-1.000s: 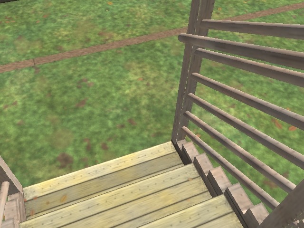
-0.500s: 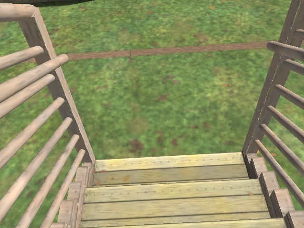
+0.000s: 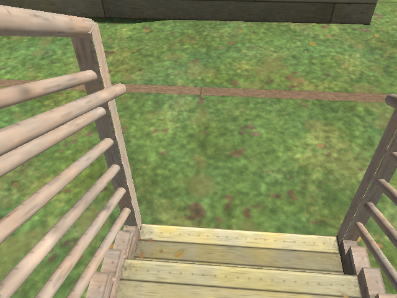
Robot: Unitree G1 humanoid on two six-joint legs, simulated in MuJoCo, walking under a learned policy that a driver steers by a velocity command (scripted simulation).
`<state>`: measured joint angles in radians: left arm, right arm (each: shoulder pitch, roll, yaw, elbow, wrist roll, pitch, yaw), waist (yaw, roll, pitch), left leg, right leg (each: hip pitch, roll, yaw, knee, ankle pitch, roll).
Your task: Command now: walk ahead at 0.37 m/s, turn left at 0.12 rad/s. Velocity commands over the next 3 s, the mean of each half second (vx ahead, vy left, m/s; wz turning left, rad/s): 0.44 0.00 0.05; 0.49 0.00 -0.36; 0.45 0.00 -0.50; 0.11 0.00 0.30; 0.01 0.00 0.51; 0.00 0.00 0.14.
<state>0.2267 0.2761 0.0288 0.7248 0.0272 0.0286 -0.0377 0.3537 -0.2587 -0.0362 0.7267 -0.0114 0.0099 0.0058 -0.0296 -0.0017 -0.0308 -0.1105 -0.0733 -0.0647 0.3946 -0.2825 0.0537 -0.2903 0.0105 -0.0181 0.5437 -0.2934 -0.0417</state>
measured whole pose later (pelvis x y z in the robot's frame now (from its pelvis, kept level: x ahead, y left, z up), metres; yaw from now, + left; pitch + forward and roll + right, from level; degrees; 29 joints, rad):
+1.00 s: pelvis +0.46 +0.08 -0.21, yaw -14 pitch -2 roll +1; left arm 0.18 0.26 0.08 0.87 0.05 0.04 -0.04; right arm 0.52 -0.20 -0.04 0.98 -0.02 -0.05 -0.04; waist -0.04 -0.08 0.03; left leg -0.21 0.09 0.16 0.81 -0.55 -0.03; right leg -0.79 0.01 0.10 1.17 0.09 -0.08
